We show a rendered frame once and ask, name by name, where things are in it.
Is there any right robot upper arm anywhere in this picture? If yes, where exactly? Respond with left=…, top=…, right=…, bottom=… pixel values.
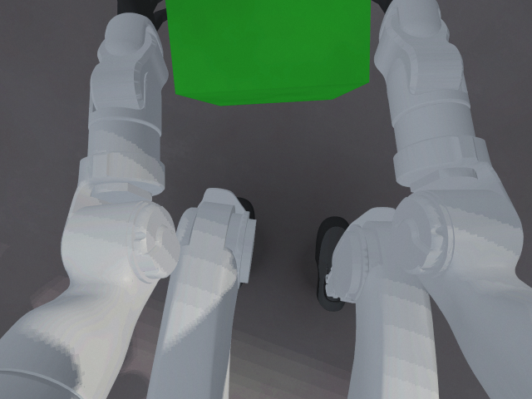
left=388, top=190, right=532, bottom=399

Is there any left robot forearm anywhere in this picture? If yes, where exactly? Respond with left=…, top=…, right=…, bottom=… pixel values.
left=61, top=12, right=169, bottom=268

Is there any robot left shin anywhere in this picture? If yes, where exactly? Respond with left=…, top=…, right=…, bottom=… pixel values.
left=176, top=188, right=246, bottom=246

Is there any carton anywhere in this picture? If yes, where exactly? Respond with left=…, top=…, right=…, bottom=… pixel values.
left=165, top=0, right=371, bottom=106

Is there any right robot forearm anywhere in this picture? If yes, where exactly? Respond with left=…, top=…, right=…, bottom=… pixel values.
left=374, top=0, right=524, bottom=248

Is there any left robot thigh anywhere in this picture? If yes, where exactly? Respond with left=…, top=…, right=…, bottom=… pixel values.
left=146, top=201, right=256, bottom=399

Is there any left robot upper arm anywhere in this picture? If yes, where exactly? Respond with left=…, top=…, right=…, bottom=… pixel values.
left=0, top=200, right=180, bottom=399

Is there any robot left hand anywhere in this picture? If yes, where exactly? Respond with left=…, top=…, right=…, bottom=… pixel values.
left=117, top=0, right=167, bottom=31

